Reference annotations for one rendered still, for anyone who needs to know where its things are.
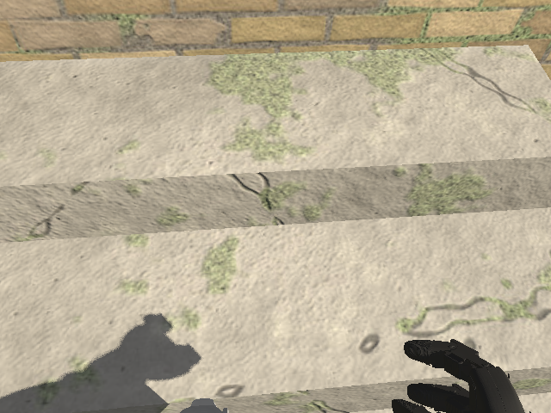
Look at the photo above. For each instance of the right robot hand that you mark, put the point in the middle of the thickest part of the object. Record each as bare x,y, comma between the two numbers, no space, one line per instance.
490,390

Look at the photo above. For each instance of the robot left shin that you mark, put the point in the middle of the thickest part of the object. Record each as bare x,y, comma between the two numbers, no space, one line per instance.
203,401

